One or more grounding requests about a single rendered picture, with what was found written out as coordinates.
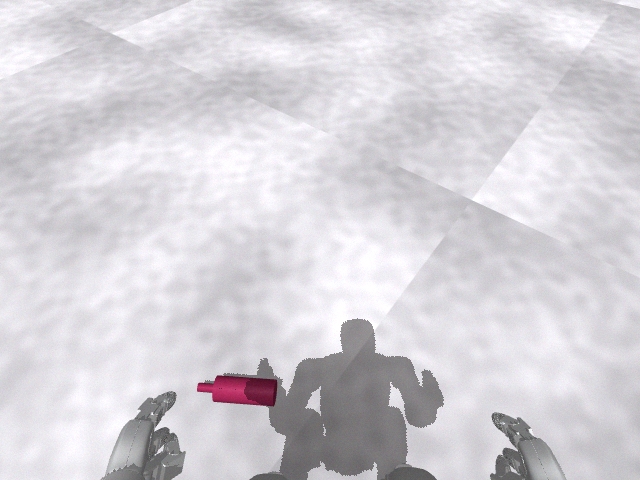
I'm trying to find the left robot hand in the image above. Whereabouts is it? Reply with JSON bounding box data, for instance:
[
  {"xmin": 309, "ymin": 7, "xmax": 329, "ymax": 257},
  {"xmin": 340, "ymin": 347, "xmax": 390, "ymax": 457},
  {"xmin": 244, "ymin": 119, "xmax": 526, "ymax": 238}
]
[{"xmin": 105, "ymin": 391, "xmax": 186, "ymax": 480}]

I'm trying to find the right robot hand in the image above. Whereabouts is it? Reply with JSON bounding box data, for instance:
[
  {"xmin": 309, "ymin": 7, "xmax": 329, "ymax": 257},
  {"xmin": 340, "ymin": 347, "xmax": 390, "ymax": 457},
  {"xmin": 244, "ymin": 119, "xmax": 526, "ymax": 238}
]
[{"xmin": 490, "ymin": 412, "xmax": 566, "ymax": 480}]

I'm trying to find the bottle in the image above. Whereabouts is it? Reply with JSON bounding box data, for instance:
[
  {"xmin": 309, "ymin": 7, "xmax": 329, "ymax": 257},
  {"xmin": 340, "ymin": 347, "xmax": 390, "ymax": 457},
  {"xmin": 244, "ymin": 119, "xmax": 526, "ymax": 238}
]
[{"xmin": 197, "ymin": 375, "xmax": 277, "ymax": 406}]

